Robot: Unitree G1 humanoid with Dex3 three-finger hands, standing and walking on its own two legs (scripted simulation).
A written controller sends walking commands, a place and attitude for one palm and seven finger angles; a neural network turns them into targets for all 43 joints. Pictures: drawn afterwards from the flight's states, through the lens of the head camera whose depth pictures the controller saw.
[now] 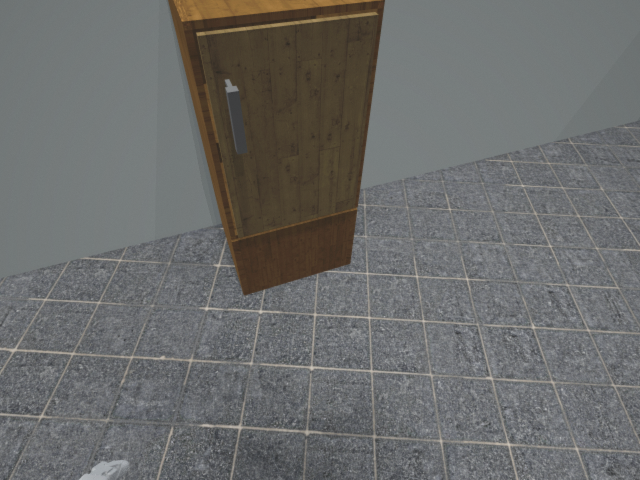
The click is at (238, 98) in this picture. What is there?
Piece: cupboard door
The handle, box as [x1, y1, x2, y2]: [225, 79, 247, 153]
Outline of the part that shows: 226,79 225,89 235,148 237,153 247,152 238,90 236,86 232,86 229,80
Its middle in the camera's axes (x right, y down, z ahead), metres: -0.20 -0.27 +0.87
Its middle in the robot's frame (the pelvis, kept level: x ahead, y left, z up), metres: +0.83 +0.24 +0.00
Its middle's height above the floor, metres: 0.77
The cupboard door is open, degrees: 0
